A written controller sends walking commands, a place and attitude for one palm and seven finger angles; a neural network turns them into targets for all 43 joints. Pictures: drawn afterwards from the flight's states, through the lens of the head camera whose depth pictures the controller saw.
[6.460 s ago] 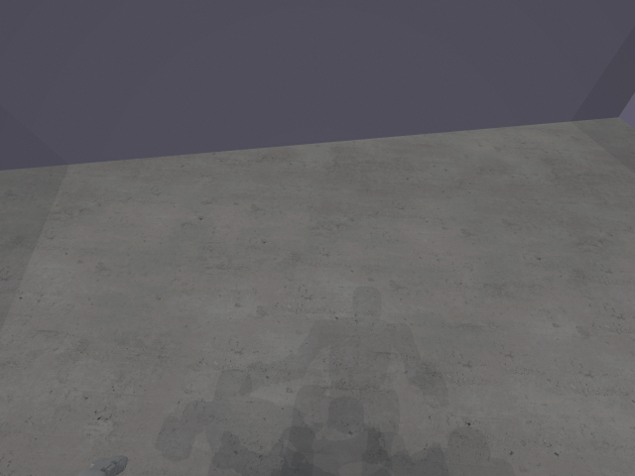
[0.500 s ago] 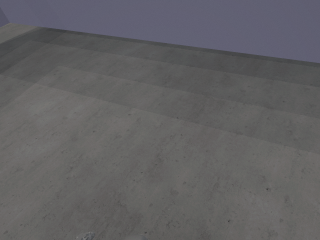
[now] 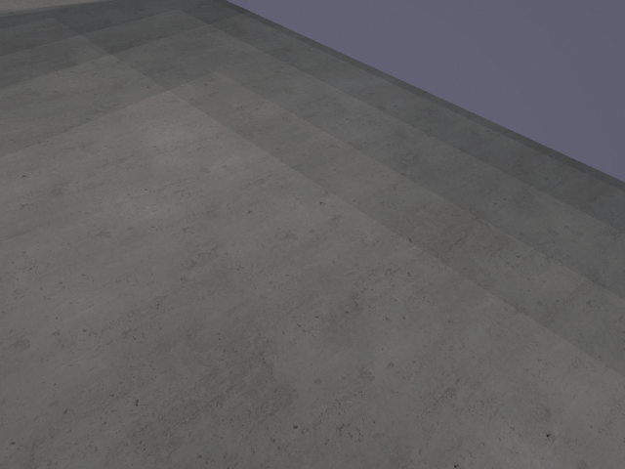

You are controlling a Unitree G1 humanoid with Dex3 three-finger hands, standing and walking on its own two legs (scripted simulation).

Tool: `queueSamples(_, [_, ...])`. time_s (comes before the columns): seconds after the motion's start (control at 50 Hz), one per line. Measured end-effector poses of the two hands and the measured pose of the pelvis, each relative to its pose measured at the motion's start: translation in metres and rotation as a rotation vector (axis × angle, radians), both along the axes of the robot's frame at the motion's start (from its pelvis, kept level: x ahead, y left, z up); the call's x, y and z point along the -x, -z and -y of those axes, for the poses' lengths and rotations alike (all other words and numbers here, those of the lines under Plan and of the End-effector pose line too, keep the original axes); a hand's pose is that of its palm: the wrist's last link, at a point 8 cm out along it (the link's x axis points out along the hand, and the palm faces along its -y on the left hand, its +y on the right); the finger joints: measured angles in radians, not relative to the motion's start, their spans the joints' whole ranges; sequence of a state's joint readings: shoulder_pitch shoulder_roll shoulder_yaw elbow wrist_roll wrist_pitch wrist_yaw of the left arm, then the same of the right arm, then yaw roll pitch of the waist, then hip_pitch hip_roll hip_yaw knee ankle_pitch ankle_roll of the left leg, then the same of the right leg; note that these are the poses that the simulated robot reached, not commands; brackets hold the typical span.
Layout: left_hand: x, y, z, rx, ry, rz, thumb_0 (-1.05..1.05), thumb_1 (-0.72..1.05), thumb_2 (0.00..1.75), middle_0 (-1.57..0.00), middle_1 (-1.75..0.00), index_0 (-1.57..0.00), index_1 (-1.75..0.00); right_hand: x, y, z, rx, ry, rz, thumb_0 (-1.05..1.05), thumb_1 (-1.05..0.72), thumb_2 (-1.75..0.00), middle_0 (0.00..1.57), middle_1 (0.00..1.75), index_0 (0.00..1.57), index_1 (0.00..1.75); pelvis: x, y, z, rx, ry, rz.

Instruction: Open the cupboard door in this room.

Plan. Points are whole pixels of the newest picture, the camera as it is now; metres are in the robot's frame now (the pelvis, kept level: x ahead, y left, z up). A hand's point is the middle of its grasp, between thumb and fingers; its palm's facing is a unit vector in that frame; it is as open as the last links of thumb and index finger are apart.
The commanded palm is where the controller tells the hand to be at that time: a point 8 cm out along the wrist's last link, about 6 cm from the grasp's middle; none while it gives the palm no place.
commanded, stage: turn or walk to find it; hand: left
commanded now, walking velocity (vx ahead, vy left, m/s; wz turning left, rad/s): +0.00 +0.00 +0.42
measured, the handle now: out of the picture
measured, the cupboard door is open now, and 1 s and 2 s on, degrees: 0 0 0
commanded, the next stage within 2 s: none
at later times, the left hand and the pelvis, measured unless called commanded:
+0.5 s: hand out of the picture +0.05 +0.16 -0.14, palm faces +0.21 -0.93 -0.29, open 7.4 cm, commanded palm none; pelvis -0.03 -0.05 +0.00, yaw +13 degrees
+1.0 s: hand out of the picture -0.17 +0.17 -0.19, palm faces +0.51 -0.83 -0.23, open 7.4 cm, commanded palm none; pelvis -0.08 -0.02 -0.01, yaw +27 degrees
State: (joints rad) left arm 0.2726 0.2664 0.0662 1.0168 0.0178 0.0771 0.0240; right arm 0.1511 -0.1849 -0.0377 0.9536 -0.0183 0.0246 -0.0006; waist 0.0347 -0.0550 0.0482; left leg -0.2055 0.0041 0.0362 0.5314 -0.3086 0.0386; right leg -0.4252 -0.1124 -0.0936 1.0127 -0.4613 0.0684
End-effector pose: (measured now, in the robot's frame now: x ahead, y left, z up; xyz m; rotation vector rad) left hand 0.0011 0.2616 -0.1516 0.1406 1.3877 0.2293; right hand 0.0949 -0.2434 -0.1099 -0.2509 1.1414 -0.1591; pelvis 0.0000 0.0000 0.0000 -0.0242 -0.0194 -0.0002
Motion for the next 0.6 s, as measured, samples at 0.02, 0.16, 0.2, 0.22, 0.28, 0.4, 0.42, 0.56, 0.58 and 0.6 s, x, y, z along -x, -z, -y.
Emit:
queueSamples(0.02, [-0.002, -0.003, -0.003, 0.000, -0.005, 0.015, 0.01, 0.90, 0.89, -0.20, -0.30, -0.20, -0.30, -0.001, -0.002, -0.004, -0.003, -0.009, 0.002, 0.00, -0.91, -0.90, 0.20, 0.30, 0.20, 0.29, 0.001, -0.002, -0.002, 0.003, -0.008, 0.001])
queueSamples(0.16, [-0.026, -0.017, -0.007, -0.017, -0.019, 0.134, 0.01, 0.90, 0.89, -0.19, -0.30, -0.20, -0.30, 0.010, 0.002, -0.018, -0.035, -0.039, -0.022, 0.00, -0.91, -0.89, 0.20, 0.30, 0.21, 0.30, 0.009, -0.008, -0.005, -0.001, -0.062, 0.003])
queueSamples(0.2, [-0.033, -0.021, -0.004, -0.024, -0.019, 0.162, 0.01, 0.90, 0.89, -0.19, -0.30, -0.20, -0.30, 0.019, 0.006, -0.017, -0.045, -0.037, -0.043, 0.00, -0.91, -0.89, 0.20, 0.30, 0.21, 0.30, 0.011, -0.007, -0.002, -0.006, -0.078, 0.002])
queueSamples(0.22, [-0.037, -0.023, -0.002, -0.028, -0.018, 0.175, 0.01, 0.90, 0.89, -0.19, -0.30, -0.20, -0.30, 0.024, 0.008, -0.015, -0.049, -0.036, -0.056, 0.00, -0.91, -0.89, 0.20, 0.30, 0.21, 0.30, 0.013, -0.007, 0.000, -0.008, -0.086, 0.001])
queueSamples(0.28, [-0.047, -0.029, 0.008, -0.039, -0.011, 0.212, 0.01, 0.90, 0.89, -0.19, -0.30, -0.20, -0.30, 0.041, 0.017, -0.005, -0.062, -0.028, -0.099, 0.00, -0.91, -0.89, 0.20, 0.30, 0.21, 0.30, 0.017, -0.005, 0.008, -0.017, -0.109, -0.003])
queueSamples(0.4, [-0.054, -0.038, 0.038, -0.078, -0.012, 0.288, 0.01, 0.90, 0.89, -0.20, -0.30, -0.20, -0.30, 0.071, 0.042, 0.027, -0.092, -0.025, -0.185, 0.00, -0.91, -0.89, 0.20, 0.30, 0.21, 0.30, 0.026, 0.004, 0.036, -0.046, -0.162, -0.018])
queueSamples(0.42, [-0.050, -0.039, 0.044, -0.086, -0.016, 0.294, 0.01, 0.90, 0.89, -0.20, -0.30, -0.20, -0.30, 0.074, 0.046, 0.033, -0.096, -0.026, -0.196, 0.00, -0.91, -0.90, 0.20, 0.30, 0.20, 0.30, 0.028, 0.006, 0.040, -0.040, -0.171, -0.013])
queueSamples(0.56, [0.000, -0.051, 0.071, -0.098, -0.108, 0.257, 0.00, 0.90, 0.89, -0.20, -0.30, -0.20, -0.30, 0.073, 0.043, 0.062, -0.092, -0.088, -0.242, 0.00, -0.91, -0.90, 0.20, 0.30, 0.20, 0.29, 0.036, -0.004, 0.059, -0.066, -0.257, 0.004])
queueSamples(0.58, [0.007, -0.051, 0.074, -0.097, -0.123, 0.247, 0.01, 0.90, 0.89, -0.20, -0.30, -0.20, -0.30, 0.072, 0.042, 0.064, -0.088, -0.098, -0.244, 0.00, -0.91, -0.90, 0.20, 0.30, 0.20, 0.29, 0.036, -0.005, 0.061, -0.066, -0.270, 0.004])
queueSamples(0.6, [0.015, -0.050, 0.076, -0.095, -0.139, 0.238, 0.01, 0.90, 0.89, -0.20, -0.30, -0.20, -0.30, 0.070, 0.042, 0.066, -0.084, -0.110, -0.248, 0.00, -0.91, -0.90, 0.20, 0.30, 0.20, 0.29, 0.037, -0.006, 0.062, -0.065, -0.282, 0.004])
